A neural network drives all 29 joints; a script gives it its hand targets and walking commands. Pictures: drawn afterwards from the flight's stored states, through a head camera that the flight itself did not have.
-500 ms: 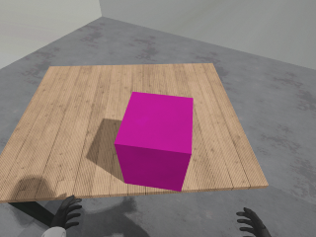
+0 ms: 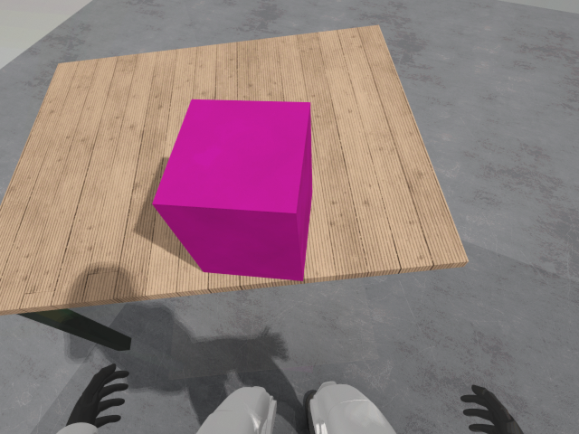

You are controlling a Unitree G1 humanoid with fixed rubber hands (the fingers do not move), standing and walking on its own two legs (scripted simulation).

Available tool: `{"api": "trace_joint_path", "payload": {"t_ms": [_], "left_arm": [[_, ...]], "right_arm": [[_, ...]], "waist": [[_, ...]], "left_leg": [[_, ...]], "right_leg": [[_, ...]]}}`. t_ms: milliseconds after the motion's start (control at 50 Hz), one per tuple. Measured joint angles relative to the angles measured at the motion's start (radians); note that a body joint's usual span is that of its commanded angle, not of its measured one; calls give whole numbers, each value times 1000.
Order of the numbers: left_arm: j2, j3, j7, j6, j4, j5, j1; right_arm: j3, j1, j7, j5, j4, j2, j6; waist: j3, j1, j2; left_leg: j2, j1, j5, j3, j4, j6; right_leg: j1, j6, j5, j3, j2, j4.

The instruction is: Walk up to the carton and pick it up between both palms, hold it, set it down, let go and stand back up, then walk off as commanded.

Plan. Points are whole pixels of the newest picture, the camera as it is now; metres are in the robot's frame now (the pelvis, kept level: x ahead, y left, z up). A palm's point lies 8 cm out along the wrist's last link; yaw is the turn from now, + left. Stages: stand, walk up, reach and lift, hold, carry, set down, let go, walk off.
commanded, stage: walk off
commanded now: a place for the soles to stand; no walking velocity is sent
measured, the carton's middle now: (251, 196) +0.49 +0.04 -0.05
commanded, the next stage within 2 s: none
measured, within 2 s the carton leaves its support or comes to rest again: neither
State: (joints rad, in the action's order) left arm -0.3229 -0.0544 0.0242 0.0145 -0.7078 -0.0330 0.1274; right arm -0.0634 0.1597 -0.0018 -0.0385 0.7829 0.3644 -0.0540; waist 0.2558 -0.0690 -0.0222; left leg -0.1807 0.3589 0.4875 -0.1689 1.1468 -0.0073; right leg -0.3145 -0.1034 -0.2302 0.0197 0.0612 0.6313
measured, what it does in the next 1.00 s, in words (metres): walks backwards: left foot, then right foot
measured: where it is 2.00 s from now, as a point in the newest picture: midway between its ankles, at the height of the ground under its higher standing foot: outside the picture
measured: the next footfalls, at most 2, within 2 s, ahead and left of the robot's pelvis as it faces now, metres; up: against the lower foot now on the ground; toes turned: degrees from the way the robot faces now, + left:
left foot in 0.34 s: -0.03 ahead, +0.15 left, +0.00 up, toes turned -5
right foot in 0.64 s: -0.09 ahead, -0.09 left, +0.00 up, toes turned +6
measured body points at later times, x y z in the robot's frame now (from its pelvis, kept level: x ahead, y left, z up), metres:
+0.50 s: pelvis -0.10 +0.03 -0.02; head -0.07 +0.03 +0.43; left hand +0.06 +0.32 -0.12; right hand -0.02 -0.28 -0.12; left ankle -0.07 +0.16 -0.73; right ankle -0.08 -0.07 -0.65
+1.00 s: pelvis -0.20 +0.01 -0.01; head -0.13 -0.02 +0.43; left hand -0.04 +0.30 -0.10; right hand -0.11 -0.31 -0.14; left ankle -0.23 +0.16 -0.65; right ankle -0.13 -0.09 -0.73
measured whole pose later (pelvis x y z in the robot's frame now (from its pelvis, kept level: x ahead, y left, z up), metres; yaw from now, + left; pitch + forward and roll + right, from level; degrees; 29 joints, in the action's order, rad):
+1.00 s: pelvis -0.20 +0.01 -0.01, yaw +0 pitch -5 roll +2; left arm -0.33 -0.05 0.03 0.00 -0.71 -0.03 0.14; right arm -0.06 0.16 -0.01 -0.04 0.78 0.39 -0.04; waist 0.25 -0.06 -0.03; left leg -0.16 0.38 0.51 -0.19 1.19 0.00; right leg -0.35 -0.05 -0.27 0.10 0.05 0.71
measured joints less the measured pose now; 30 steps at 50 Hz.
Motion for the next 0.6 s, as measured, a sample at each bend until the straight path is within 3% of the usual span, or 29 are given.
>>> {"api": "trace_joint_path", "payload": {"t_ms": [220,340,360,400,440,480,540,600], "left_arm": [[0,0,0,11,0,0,0],[-1,0,0,31,0,0,-1],[-3,0,0,35,-1,0,-1],[-3,0,0,50,-1,0,6],[-7,0,0,46,-1,0,6],[-9,0,0,41,0,0,8],[-9,0,0,35,0,0,9],[-10,0,0,29,1,0,9]], "right_arm": [[0,44,0,0,0,8,0],[0,102,0,0,0,10,0],[0,103,0,0,0,7,0],[0,106,0,0,0,6,0],[0,104,0,0,0,6,1],[0,79,-1,0,-1,6,5],[0,17,-1,0,-1,5,12],[0,-41,-1,0,-1,5,14]], "waist": [[-2,0,0],[-44,-1,0],[-38,1,15],[-37,1,30],[-42,2,31],[-52,4,31],[-63,5,33],[-63,6,33]], "left_leg": [[56,-9,0,2,-39,0],[131,-110,-25,31,-388,9],[124,-107,-41,43,-386,11],[121,-107,-70,62,-375,13],[128,-106,-88,61,-376,13],[133,-96,-99,63,-376,13],[137,-69,-115,74,-376,13],[142,-41,-132,94,-376,13]], "right_leg": [[-33,0,74,-41,11,-30],[-105,21,106,-74,5,-7],[-126,24,38,-58,4,44],[-173,34,-134,39,57,248],[-195,35,-173,100,116,469],[-189,36,-175,108,131,605],[-129,36,-204,110,106,606],[-35,36,-268,110,49,418]]}}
